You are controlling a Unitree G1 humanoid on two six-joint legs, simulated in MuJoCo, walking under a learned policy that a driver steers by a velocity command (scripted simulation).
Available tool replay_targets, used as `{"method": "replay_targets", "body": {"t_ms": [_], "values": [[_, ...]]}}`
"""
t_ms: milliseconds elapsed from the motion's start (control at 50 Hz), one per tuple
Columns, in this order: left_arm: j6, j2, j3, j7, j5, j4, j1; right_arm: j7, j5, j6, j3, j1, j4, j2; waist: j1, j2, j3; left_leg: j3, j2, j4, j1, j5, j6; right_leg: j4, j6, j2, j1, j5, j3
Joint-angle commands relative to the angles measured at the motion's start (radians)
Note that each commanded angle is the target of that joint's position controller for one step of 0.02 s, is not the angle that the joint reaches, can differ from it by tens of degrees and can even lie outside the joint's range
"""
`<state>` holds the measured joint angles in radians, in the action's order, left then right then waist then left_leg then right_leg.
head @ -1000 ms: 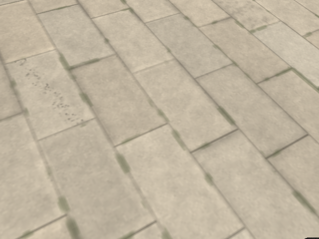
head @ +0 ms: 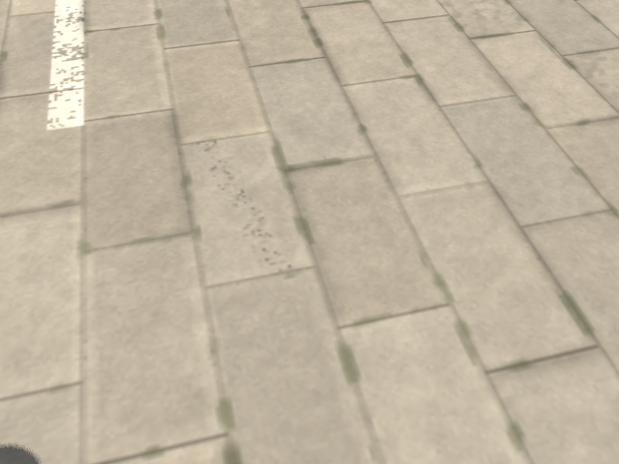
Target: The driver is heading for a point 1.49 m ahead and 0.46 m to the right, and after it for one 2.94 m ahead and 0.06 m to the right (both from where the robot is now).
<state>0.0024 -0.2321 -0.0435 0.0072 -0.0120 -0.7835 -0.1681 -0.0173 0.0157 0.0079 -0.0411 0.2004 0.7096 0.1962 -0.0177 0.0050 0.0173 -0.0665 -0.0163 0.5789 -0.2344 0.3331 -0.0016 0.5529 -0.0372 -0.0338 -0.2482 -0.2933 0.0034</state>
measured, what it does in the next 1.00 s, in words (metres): lifts its left foot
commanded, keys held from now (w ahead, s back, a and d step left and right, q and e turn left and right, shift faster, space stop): shift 0.66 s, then w+shift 0.34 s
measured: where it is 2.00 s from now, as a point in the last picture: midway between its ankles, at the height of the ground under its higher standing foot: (315, 305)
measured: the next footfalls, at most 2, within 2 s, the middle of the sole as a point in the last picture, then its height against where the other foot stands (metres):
left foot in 1.34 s outside the picture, level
right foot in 1.82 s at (353, 296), level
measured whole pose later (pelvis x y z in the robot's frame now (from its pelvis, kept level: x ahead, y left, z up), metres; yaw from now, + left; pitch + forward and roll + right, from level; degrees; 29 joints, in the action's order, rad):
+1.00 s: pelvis +0.08 -0.05 +0.00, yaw +0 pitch +2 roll +0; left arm 0.09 -0.22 -0.06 -0.01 -0.04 -1.00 -0.36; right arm 0.02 0.04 -0.06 -0.07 0.26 0.94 0.24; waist -0.04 -0.04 -0.04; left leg -0.06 0.01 1.06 -0.43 0.31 0.10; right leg 0.51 0.04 0.01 -0.21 -0.35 0.07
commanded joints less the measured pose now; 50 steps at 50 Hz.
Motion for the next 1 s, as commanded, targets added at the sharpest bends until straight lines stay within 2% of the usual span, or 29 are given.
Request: {"method": "replay_targets", "body": {"t_ms": [20,240,660,680,700,720,740,760,780,800,820,840,860,880,900,920,940,960,980,1000], "values": [[0.014,-0.092,-0.021,0.008,0.002,0.045,0.018,-0.006,-0.001,-0.015,-0.030,-0.017,-0.058,0.112,0.003,-0.021,-0.039,-0.063,0.057,-0.115,-0.017,-0.203,0.037,-0.062,0.013,-0.020,0.027,0.153,-0.018],[0.012,-0.094,-0.021,0.025,0.006,-0.045,-0.022,-0.010,-0.006,-0.016,-0.030,-0.002,0.014,0.094,0.001,-0.018,-0.032,-0.042,0.041,-0.114,-0.003,-0.240,0.035,-0.067,0.008,-0.020,0.034,0.164,-0.014],[-0.001,-0.079,-0.018,0.045,0.012,-0.212,-0.073,-0.024,-0.015,-0.017,-0.026,0.040,0.212,0.093,0.000,-0.009,0.005,-0.011,0.025,-0.151,0.009,-0.245,0.025,-0.105,0.013,-0.008,0.057,0.169,-0.001],[-0.003,-0.071,-0.019,0.046,0.018,-0.235,-0.111,-0.026,-0.021,-0.013,-0.030,0.079,0.237,0.098,0.004,-0.023,-0.039,0.004,0.005,-0.157,0.026,0.004,0.042,-0.078,0.024,0.027,0.065,-0.052,0.039],[-0.003,-0.081,-0.024,0.046,0.030,-0.237,-0.114,-0.026,-0.033,-0.009,-0.040,0.103,0.243,0.125,0.015,-0.037,0.001,-0.021,0.010,-0.174,-0.010,0.340,0.072,-0.048,0.045,0.042,0.002,-0.306,0.048],[0.006,-0.090,-0.025,0.045,0.035,-0.216,-0.080,-0.024,-0.041,-0.017,-0.046,0.128,0.239,0.147,0.036,-0.055,0.074,-0.100,0.061,-0.224,-0.051,0.552,0.111,-0.015,0.063,0.032,-0.102,-0.449,0.026],[0.029,-0.068,-0.017,0.039,0.043,-0.178,-0.016,-0.022,-0.051,-0.036,-0.052,0.162,0.239,0.174,0.062,-0.114,0.132,-0.232,0.151,-0.305,-0.035,0.631,0.160,0.052,0.065,0.026,-0.208,-0.404,0.030],[0.056,-0.025,-0.006,0.028,0.053,-0.145,0.041,-0.019,-0.057,-0.058,-0.062,0.162,0.240,0.205,0.067,-0.206,0.154,-0.388,0.255,-0.407,-0.005,0.612,0.211,0.168,0.059,0.039,-0.257,-0.200,0.067],[0.077,-0.039,-0.010,0.018,0.050,-0.136,0.060,-0.017,-0.054,-0.074,-0.066,0.143,0.236,0.213,0.066,-0.228,0.164,-0.487,0.325,-0.455,-0.026,0.536,0.249,0.258,0.080,-0.004,-0.275,-0.136,0.018],[0.094,-0.056,-0.015,0.007,0.053,-0.126,0.061,-0.013,-0.042,-0.089,-0.058,0.109,0.217,0.187,0.051,-0.207,0.154,-0.509,0.351,-0.462,-0.018,0.458,0.255,0.319,0.105,-0.036,-0.304,-0.166,-0.022],[0.106,-0.054,-0.013,0.000,0.060,-0.123,0.040,-0.007,-0.042,-0.099,-0.049,0.059,0.191,0.165,0.026,-0.187,0.135,-0.470,0.345,-0.456,-0.007,0.393,0.237,0.295,0.129,-0.057,-0.304,-0.191,-0.035],[0.114,-0.053,-0.012,-0.005,0.063,-0.134,-0.007,-0.001,-0.053,-0.100,-0.046,0.010,0.171,0.163,-0.007,-0.172,0.115,-0.375,0.306,-0.447,-0.037,0.324,0.202,0.178,0.145,-0.058,-0.215,-0.181,-0.017],[0.118,-0.045,-0.015,-0.006,0.059,-0.170,-0.100,0.003,-0.065,-0.096,-0.048,-0.039,0.161,0.181,-0.058,-0.174,0.085,-0.249,0.232,-0.405,-0.123,0.270,0.165,0.021,0.146,-0.024,-0.020,-0.102,0.045],[0.120,-0.056,-0.029,-0.004,0.046,-0.231,-0.222,0.002,-0.061,-0.087,-0.049,-0.049,0.159,0.181,-0.105,-0.137,0.040,-0.150,0.154,-0.305,-0.206,0.257,0.143,-0.050,0.116,0.052,0.191,0.021,0.133],[0.091,-0.087,-0.043,-0.020,-0.029,-0.267,-0.400,0.013,0.037,-0.073,-0.065,-0.062,0.176,0.197,-0.185,-0.012,-0.008,-0.060,0.064,-0.109,-0.328,0.294,0.150,-0.110,0.099,0.082,0.418,-0.037,0.152],[0.088,-0.152,-0.063,-0.014,-0.059,-0.300,-0.565,0.017,0.051,-0.082,-0.042,-0.127,0.138,0.098,-0.261,0.273,-0.042,0.061,-0.038,0.345,-0.538,0.194,0.121,-0.234,0.119,-0.148,0.578,-0.303,-0.196],[0.084,-0.169,-0.047,-0.015,-0.057,-0.277,-0.511,0.030,0.036,-0.098,-0.019,-0.131,0.082,0.012,-0.172,0.338,0.002,-0.008,-0.089,0.546,-0.744,0.164,0.128,-0.430,0.204,-0.335,0.497,-0.577,-0.683],[0.075,-0.149,-0.042,-0.014,-0.044,-0.246,-0.377,0.043,0.034,-0.103,-0.019,-0.161,0.059,0.036,-0.100,0.195,0.096,-0.055,0.027,0.641,-0.813,0.029,0.135,-0.472,0.259,-0.392,0.380,-0.664,-0.746],[0.082,-0.124,-0.038,-0.017,-0.031,-0.205,-0.280,0.057,0.029,-0.104,-0.025,-0.157,0.065,0.079,-0.053,0.064,0.109,-0.021,0.093,0.645,-0.793,-0.095,0.120,-0.442,0.249,-0.358,0.326,-0.555,-0.629],[0.090,-0.121,-0.036,-0.020,-0.024,-0.191,-0.248,0.066,0.035,-0.103,-0.030,-0.120,0.088,0.096,-0.029,0.019,0.071,-0.004,0.119,0.612,-0.715,-0.134,0.097,-0.440,0.231,-0.299,0.292,-0.444,-0.501]]}}
Velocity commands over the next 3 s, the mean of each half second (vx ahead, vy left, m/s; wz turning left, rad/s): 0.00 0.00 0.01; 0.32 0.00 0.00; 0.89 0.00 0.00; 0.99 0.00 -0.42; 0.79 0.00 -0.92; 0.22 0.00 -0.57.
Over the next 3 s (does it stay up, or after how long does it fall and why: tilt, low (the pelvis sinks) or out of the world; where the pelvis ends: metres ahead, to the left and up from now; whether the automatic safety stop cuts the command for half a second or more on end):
stays up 1.52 -0.26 0.00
